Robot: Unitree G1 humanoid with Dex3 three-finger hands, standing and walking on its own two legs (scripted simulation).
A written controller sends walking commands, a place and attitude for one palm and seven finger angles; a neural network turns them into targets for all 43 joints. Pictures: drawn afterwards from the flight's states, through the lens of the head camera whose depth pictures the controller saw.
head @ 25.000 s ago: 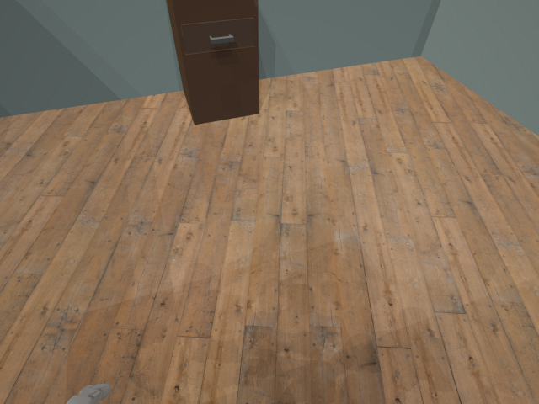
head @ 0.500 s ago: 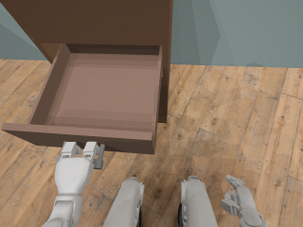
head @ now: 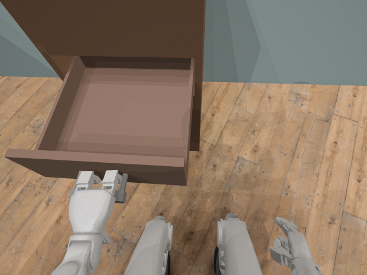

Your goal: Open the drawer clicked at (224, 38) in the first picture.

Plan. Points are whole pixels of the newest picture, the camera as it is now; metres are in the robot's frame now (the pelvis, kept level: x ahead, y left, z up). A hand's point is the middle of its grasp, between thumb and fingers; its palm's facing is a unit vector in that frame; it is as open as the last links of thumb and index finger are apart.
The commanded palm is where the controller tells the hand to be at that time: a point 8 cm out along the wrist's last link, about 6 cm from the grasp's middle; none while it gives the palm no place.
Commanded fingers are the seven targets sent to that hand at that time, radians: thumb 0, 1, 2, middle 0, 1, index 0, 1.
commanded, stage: lift the hand off the handle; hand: left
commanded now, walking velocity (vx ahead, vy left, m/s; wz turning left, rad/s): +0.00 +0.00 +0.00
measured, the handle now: (100, 185) +0.31 +0.22 -0.05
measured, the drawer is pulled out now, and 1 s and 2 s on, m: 0.30 0.30 0.29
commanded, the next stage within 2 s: none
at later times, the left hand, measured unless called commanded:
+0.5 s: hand (99, 204) +0.26 +0.21 -0.06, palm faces -0.06 -0.04 -1.00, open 13.3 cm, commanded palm +0.25 +0.22 +0.00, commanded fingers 0.00 -0.50 0.30 -0.30 -1.20 -0.30 -1.20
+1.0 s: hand (91, 200) +0.26 +0.21 -0.02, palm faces -0.04 -0.05 -1.00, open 13.4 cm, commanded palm +0.25 +0.21 +0.04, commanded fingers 0.00 -0.50 0.30 -0.30 -1.20 -0.30 -1.20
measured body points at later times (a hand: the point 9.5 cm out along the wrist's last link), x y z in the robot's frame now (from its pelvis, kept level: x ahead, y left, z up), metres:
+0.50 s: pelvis +0.01 +0.00 +0.02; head +0.13 -0.01 +0.45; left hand +0.26 +0.21 +0.00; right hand +0.19 -0.24 -0.11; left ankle +0.03 +0.14 -0.55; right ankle +0.07 -0.12 -0.55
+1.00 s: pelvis +0.02 +0.00 +0.05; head +0.13 -0.02 +0.49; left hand +0.26 +0.21 +0.04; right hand +0.21 -0.23 -0.08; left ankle +0.03 +0.14 -0.55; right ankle +0.07 -0.12 -0.55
